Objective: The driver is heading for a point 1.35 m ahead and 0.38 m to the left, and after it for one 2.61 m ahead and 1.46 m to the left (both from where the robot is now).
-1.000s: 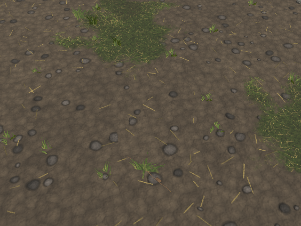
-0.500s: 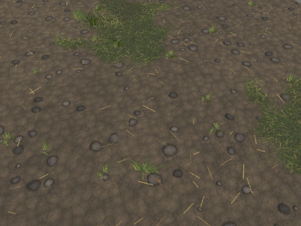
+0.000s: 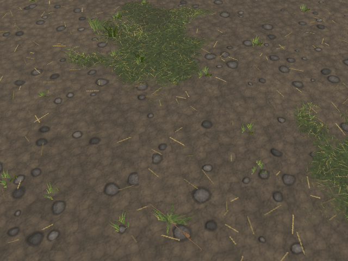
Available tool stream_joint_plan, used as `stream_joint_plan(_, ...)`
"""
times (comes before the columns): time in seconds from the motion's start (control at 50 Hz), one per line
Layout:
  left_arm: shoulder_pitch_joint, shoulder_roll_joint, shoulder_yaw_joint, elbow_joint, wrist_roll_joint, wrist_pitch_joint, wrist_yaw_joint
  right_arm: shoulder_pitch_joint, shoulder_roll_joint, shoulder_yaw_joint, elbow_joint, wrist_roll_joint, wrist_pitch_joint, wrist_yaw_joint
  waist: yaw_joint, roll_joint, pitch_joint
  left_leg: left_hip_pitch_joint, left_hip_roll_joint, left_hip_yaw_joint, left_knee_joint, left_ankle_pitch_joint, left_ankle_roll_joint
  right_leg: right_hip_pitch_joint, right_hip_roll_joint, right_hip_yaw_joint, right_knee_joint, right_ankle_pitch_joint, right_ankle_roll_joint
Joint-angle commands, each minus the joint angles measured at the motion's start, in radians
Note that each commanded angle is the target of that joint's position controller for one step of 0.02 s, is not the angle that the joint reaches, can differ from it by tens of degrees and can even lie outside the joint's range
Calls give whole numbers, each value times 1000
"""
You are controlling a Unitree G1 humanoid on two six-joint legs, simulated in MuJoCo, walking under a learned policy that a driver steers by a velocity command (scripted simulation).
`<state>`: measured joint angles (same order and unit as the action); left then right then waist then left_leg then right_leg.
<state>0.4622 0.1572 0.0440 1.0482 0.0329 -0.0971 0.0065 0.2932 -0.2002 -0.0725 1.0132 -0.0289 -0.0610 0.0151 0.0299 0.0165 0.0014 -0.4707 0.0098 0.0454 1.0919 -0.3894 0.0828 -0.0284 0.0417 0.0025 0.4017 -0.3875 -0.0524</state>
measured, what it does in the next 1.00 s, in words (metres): walks ahead: left foot, then right foot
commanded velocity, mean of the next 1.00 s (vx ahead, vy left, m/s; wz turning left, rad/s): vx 0.48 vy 0.00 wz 0.02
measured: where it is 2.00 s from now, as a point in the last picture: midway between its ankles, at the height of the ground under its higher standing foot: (171, 145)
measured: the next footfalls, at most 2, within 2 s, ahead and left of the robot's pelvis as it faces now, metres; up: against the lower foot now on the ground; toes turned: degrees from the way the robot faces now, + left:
left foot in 0.22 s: +0.29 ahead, +0.09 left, +0.00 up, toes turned +3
right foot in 0.78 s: +0.61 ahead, -0.08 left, +0.00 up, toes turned -4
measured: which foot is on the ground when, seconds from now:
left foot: up 0.00-0.20, down 0.22-0.80, up 0.82-1.00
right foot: down 0.00-0.22, up 0.24-0.76, down 0.78-1.00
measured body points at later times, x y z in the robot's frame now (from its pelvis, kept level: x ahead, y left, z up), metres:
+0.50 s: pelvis +0.27 +0.04 +0.01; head +0.28 +0.04 +0.46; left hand +0.38 +0.27 -0.13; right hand +0.22 -0.20 -0.14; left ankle +0.25 +0.08 -0.73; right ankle +0.36 -0.11 -0.66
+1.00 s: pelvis +0.56 -0.02 +0.01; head +0.58 -0.02 +0.46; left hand +0.56 +0.23 -0.14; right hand +0.61 -0.26 -0.14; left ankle +0.56 +0.13 -0.65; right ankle +0.57 -0.07 -0.73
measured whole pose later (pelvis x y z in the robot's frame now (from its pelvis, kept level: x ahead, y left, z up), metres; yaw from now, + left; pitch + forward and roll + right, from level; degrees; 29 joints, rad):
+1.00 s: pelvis +0.56 -0.02 +0.01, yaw +2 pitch -1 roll -1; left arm 0.32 0.20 0.05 1.03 0.02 -0.10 0.00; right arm 0.27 -0.21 -0.05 0.98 -0.03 -0.06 0.01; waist -0.01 0.03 0.05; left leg -0.53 0.06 -0.03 1.14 -0.25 0.08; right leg -0.15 0.07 -0.14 0.33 -0.18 -0.10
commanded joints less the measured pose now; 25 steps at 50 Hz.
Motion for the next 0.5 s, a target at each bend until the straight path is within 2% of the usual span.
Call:
stream_joint_plan(0.02, 110, 87, 1, 15, -8, -6, 7, -185, -14, 6, -129, 0, -10, 19, 12, -118, 139, -356, 26, 22, -24, 86, -10, 132, -252, 225, -198, 579, -140)
stream_joint_plan(0.06, 70, 91, -7, 13, -14, -12, 14, -249, -1, 18, -164, 3, 0, 28, -11, -119, 163, -258, 10, 47, -203, 173, -15, 36, -215, 146, -232, 637, -123)
stream_joint_plan(0.1, 39, 117, -8, 13, -17, -18, 15, -284, 9, 28, -182, 9, 8, 30, -27, -139, 161, -65, -24, 80, -391, 248, -3, -65, -197, 86, -254, 703, -109)
stream_joint_plan(0.12, 45, 134, -6, 18, -21, -22, 14, -270, -10, 23, -181, 10, 13, 24, -35, -152, 140, 33, -48, 103, -419, 265, 13, -80, -211, 79, -241, 807, -110)
stream_joint_plan(0.16, 46, 154, -5, 28, -27, -27, 17, -157, -68, 2, -146, 14, 14, 6, -95, -141, 67, 203, -85, 98, -457, 286, 45, -43, -228, 52, -92, 1046, -90)
stream_joint_plan(0.18, 34, 166, -3, 28, -26, -23, 19, -31, -91, -11, -102, 15, 9, -2, -154, -119, 1, 332, -100, 89, -504, 304, 62, -32, -217, 31, 67, 1093, -73)
stream_joint_plan(0.2, 32, 176, -1, 27, -24, -18, 18, 100, -116, -26, -53, 9, 6, -11, -206, -100, -64, 488, -83, 67, -551, 284, 75, -85, -187, 15, 264, 1002, -61)
stream_joint_plan(0.22, 63, 132, -11, 15, -17, -12, 11, 218, -190, -45, -32, -16, 0, -18, -228, -1, -146, 654, 115, -155, -587, 47, 106, -239, -129, -20, 569, 657, -56)
stream_joint_plan(0.24, 194, -10, -32, 6, -36, -5, 2, 210, -255, -49, -48, -33, -4, -9, -125, 185, -246, 778, 397, -668, -721, -58, 236, -480, 26, -6, 955, -135, -34)
stream_joint_plan(0.26, 114, 91, -8, -9, -26, -1, -5, 130, -227, -47, -47, 13, 3, -1, -133, 121, -184, 671, 375, -818, -892, -248, 261, -588, 9, 66, 1024, -60, -52)
stream_joint_plan(0.28, -5, 128, 2, -53, -19, 0, -9, 3, -158, -26, -72, 22, -2, -1, -86, 61, -20, 519, 346, -642, -905, -250, 227, -631, -61, 53, 989, 59, -61)
stream_joint_plan(0.3, -59, 124, 3, -63, -11, -3, -13, -46, -107, -11, -76, 22, -15, 4, -69, 0, 32, 396, 302, -525, -922, -88, 200, -586, -91, 50, 930, 119, -65)
stream_joint_plan(0.34, -31, 86, 1, -52, 5, 16, -21, -30, -53, 9, -46, 15, -33, -3, -6, -2, 45, 271, 228, -352, -935, 134, 155, -475, -129, 53, 839, 134, -50)
stream_joint_plan(0.36, -23, 66, 0, -49, 6, 26, -25, -3, -43, 16, -30, 14, -41, -6, 5, 3, 46, 252, 213, -304, -941, 210, 149, -453, -133, 45, 806, 132, -41)
stream_joint_plan(0.4, -60, 59, 1, -65, 7, 41, -28, 50, -55, 18, -8, 16, -52, -11, 14, 13, 63, 247, 192, -237, -956, 303, 150, -485, -140, 20, 749, 150, -26)
stream_joint_plan(0.44, -159, 69, 3, -101, 8, 51, -33, 92, -73, 19, 4, 17, -53, -12, 2, 17, 91, 265, 181, -200, -987, 305, 147, -567, -155, -2, 677, 219, -9)
stream_joint_plan(0.5, -312, 77, 2, -153, 0, 54, -37, 156, -70, 27, 16, 20, -51, -12, -33, 11, 117, 327, 164, -161, -1000, 386, 132, -655, -158, -30, 524, 328, 14)
Velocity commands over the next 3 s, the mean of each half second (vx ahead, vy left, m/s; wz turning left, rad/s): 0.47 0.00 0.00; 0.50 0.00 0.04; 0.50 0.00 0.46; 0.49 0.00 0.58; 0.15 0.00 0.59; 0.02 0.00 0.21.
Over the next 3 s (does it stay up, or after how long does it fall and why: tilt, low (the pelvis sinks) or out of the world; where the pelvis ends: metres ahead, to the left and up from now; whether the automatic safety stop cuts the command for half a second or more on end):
stays up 1.21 0.20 0.00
